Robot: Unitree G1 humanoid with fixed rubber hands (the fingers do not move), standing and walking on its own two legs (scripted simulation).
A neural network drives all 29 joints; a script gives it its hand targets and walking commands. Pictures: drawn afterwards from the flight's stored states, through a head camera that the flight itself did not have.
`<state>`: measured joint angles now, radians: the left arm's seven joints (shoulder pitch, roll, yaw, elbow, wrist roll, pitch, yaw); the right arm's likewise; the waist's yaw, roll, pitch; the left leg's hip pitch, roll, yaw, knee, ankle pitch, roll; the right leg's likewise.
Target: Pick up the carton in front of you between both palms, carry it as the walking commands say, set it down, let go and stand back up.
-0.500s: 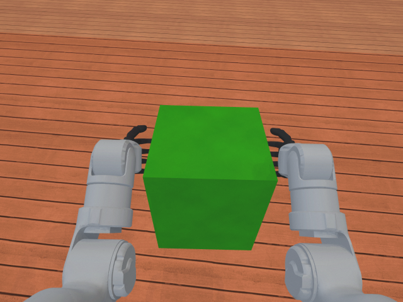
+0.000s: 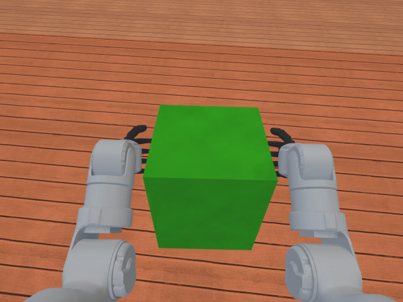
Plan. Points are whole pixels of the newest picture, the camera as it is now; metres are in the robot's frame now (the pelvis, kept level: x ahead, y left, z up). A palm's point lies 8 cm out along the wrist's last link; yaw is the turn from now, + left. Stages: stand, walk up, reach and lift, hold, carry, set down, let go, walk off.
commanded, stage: carry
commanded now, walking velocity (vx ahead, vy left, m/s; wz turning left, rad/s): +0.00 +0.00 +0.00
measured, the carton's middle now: (207, 179) +0.36 +0.00 +0.05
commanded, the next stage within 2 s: none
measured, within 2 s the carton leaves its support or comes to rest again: neither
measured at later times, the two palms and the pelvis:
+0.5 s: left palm (136, 96) +0.47 +0.16 +0.18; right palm (275, 89) +0.49 -0.14 +0.20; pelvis +0.11 -0.01 +0.01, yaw +0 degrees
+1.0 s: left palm (167, 37) +0.79 +0.13 +0.19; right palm (265, 35) +0.80 -0.17 +0.19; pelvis +0.41 -0.03 +0.05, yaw -2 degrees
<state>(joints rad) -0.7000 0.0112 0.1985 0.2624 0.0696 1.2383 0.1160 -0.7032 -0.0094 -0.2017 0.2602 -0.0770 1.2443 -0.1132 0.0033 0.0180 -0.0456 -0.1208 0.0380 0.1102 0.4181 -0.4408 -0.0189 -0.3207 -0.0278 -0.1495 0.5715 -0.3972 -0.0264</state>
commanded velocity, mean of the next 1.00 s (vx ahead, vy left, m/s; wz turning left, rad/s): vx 0.50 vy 0.00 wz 0.00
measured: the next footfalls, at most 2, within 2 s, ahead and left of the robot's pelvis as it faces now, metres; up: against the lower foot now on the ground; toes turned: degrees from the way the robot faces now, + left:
left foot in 0.52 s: +0.22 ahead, +0.09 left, +0.03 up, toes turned +7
right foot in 0.88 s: +0.52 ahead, -0.11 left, +0.08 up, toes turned -9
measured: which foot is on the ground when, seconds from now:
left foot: down 0.00-0.30, up 0.32-0.50, down 0.52-0.90, up 0.92-1.00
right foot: down 0.00-0.54, up 0.56-0.86, down 0.88-1.00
